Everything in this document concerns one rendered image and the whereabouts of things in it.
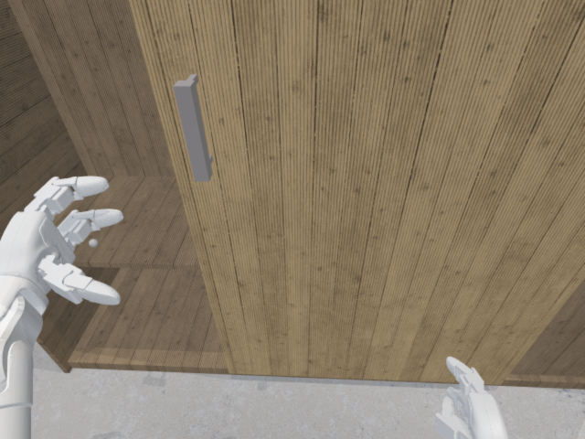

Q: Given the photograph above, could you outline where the wardrobe door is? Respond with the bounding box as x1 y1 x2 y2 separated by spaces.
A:
510 278 585 377
128 0 585 385

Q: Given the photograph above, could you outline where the right robot hand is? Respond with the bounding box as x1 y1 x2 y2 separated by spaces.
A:
436 357 508 439

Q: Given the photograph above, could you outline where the left robot forearm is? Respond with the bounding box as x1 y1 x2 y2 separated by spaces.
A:
0 275 49 439

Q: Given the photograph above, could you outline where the left robot hand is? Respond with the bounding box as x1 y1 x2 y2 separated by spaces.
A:
0 177 123 305

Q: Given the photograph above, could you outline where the handle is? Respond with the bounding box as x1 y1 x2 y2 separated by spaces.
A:
173 74 213 182

